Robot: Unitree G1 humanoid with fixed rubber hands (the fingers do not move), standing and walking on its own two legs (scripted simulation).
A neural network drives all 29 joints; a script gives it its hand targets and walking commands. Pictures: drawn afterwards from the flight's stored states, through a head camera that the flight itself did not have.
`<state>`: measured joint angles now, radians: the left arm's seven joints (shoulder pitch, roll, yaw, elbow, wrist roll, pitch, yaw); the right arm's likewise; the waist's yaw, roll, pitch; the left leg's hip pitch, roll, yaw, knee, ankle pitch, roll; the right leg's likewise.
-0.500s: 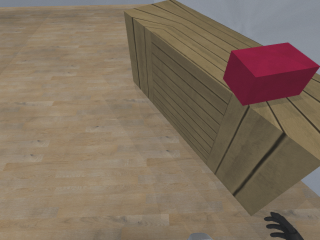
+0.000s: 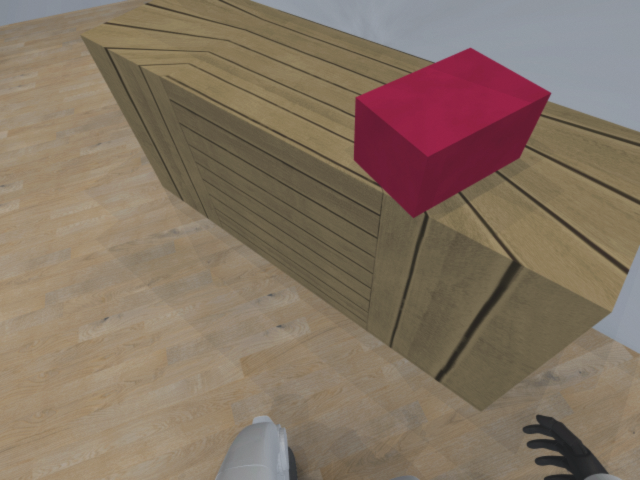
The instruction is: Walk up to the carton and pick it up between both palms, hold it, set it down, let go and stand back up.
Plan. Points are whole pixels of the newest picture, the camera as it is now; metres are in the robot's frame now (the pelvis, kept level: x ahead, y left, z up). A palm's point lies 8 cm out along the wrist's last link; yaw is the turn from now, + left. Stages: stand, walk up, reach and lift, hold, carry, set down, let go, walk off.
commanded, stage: walk up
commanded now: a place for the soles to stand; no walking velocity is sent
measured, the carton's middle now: (443, 129) +0.68 -0.23 -0.01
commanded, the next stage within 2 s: none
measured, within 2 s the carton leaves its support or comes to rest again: neither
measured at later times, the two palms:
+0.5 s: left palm (44, 423) +0.21 +0.38 -0.07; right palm (556, 472) +0.14 -0.27 -0.10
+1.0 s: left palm (69, 348) +0.31 +0.39 -0.08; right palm out of the picture +0.06 -0.21 -0.08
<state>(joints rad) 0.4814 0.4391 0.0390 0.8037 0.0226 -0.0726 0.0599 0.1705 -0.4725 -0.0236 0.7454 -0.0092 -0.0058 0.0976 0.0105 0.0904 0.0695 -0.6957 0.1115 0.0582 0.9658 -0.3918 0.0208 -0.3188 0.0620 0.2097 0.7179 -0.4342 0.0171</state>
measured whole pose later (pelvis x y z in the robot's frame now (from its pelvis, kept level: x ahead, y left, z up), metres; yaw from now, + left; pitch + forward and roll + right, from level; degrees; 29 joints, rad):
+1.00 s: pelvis +0.10 +0.12 +0.01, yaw -25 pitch -6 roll -2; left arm 0.24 0.45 0.04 0.80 0.02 0.00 0.04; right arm 0.16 -0.42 -0.04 0.81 -0.01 0.04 0.02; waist -0.01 0.02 0.19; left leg -0.24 0.06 0.15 0.71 -0.38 0.04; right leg -0.42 0.06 0.15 1.02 -0.40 0.02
